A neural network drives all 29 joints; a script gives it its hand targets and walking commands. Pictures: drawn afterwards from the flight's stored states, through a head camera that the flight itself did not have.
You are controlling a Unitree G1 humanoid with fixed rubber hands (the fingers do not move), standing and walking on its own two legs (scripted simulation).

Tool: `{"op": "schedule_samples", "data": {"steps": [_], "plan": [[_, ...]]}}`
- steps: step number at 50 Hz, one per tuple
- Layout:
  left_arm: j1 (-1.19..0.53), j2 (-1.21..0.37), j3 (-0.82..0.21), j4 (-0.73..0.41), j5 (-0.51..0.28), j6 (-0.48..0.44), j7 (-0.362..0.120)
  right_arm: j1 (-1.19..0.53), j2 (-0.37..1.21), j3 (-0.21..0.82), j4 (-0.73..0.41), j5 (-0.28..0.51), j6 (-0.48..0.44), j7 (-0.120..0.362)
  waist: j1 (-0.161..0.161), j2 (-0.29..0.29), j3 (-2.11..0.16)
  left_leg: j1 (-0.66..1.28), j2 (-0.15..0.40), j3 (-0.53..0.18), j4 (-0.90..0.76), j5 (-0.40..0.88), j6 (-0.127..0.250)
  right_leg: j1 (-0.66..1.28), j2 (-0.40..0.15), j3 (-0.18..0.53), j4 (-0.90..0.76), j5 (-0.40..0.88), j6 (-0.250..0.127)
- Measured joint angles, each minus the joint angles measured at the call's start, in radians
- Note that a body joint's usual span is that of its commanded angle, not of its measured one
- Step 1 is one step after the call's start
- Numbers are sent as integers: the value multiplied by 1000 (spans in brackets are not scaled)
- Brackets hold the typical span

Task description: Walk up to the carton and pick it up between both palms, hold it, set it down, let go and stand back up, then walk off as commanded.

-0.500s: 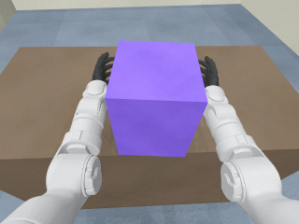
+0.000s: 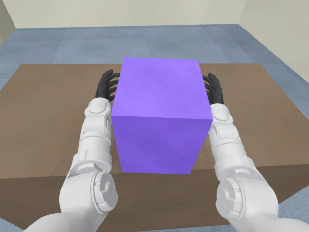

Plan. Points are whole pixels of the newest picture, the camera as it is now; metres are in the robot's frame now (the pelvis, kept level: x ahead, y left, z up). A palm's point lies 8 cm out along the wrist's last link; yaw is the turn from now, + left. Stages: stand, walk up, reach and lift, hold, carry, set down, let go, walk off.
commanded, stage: reach and lift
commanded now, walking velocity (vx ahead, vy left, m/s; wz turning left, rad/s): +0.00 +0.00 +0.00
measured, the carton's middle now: (158, 118) +0.39 +0.00 +0.09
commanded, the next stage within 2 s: none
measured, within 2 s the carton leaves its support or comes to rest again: leaves its support in 0.16 s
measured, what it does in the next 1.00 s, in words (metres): stands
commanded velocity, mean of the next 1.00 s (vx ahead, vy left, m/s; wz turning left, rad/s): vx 0.00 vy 0.00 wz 0.00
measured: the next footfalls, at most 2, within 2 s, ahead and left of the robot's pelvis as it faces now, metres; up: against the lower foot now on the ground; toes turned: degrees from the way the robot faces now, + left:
none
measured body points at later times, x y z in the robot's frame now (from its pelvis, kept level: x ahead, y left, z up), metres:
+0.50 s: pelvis -0.01 +0.00 +0.00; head -0.02 +0.03 +0.45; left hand +0.40 +0.15 +0.14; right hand +0.39 -0.14 +0.14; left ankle -0.01 +0.12 -0.75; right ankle +0.00 -0.12 -0.75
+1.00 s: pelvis -0.03 +0.00 +0.00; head -0.07 +0.05 +0.44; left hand +0.38 +0.17 +0.19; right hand +0.38 -0.13 +0.20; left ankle -0.01 +0.12 -0.75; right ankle +0.00 -0.12 -0.75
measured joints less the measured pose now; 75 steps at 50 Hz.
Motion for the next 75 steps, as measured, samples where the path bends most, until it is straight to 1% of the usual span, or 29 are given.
{"op": "schedule_samples", "data": {"steps": [1,4,8,13,16,21,28,34,39,43,47,50,54,58,63,65,67,71,75], "plan": [[16,-10,4,-18,9,3,-11,14,2,3,-10,-7,-2,6,0,1,1,17,-1,3,-1,-5,1,16,-1,1,-1,-4,2],[53,-28,4,-60,27,15,-18,45,9,9,-20,-23,-16,15,-1,0,13,64,-1,9,4,-21,4,63,-2,4,1,-17,4],[72,-40,-5,-112,33,40,-19,50,1,29,-15,-3,-30,24,8,-10,50,107,0,18,14,-35,6,105,-2,8,8,-26,6],[64,-39,-28,-152,22,59,-2,30,-16,46,9,28,-62,21,12,-35,70,93,4,13,23,-30,2,98,0,-2,7,-19,2],[55,-30,-51,-166,11,69,11,12,-24,50,31,42,-84,17,7,-44,77,69,7,6,26,-20,-2,82,2,-12,-1,-6,-2],[54,-10,-85,-180,0,76,18,4,-23,60,33,58,-103,6,-1,-37,70,32,11,-4,28,-5,-7,55,6,-27,-13,11,-7],[80,-5,-121,-174,-24,106,49,19,-44,116,45,94,-80,-11,-1,0,42,27,9,-17,26,1,-8,54,3,-45,-11,10,-10],[75,1,-123,-151,-38,142,50,38,-56,162,55,131,-54,-34,-6,11,19,43,5,-22,21,3,-7,65,-2,-54,3,-1,-9],[41,17,-116,-157,-54,157,42,5,-70,196,28,169,-25,-53,-12,-7,25,55,2,-20,17,12,-4,71,-6,-54,9,3,-7],[3,27,-105,-179,-53,179,39,-49,-77,189,31,188,-12,-51,-14,-38,28,56,0,-13,15,19,-1,68,-8,-48,14,8,-6],[-26,31,-108,-188,-22,242,40,-95,-83,166,71,204,17,-38,-16,-63,32,66,-2,-10,13,23,1,82,-11,-47,3,17,-4],[-30,30,-114,-187,1,296,39,-110,-81,140,107,207,45,-23,-22,-68,28,59,-7,-12,17,23,6,80,-16,-51,1,20,0],[-9,30,-145,-213,-14,344,60,-104,-86,143,125,231,59,-11,-37,-48,13,27,-14,-16,34,18,12,58,-23,-57,1,22,7],[15,28,-192,-257,-58,360,108,-89,-105,184,89,271,66,-12,-45,-16,-2,-2,-14,-14,53,9,15,39,-24,-56,-1,24,13],[23,27,-234,-310,-102,394,161,-93,-154,274,34,334,108,-23,-45,12,-36,-8,-7,-7,64,-7,15,36,-17,-48,-4,20,12],[17,24,-232,-327,-105,411,167,-108,-175,310,17,367,135,-31,-42,15,-48,3,-2,-5,63,-12,14,46,-12,-45,-7,17,9],[-5,18,-203,-325,-90,428,156,-141,-187,320,27,380,163,-34,-42,12,-48,22,2,-5,62,-17,10,63,-7,-44,-6,12,6],[-41,3,-133,-337,-41,484,101,-201,-194,328,61,401,225,-37,-42,-8,-33,61,7,-9,46,-14,2,94,-1,-47,-2,2,-4],[-35,6,-100,-365,-11,526,55,-223,-184,340,72,419,267,-49,-50,-26,-21,74,13,-18,36,-7,-8,106,5,-54,-5,2,-12]]}}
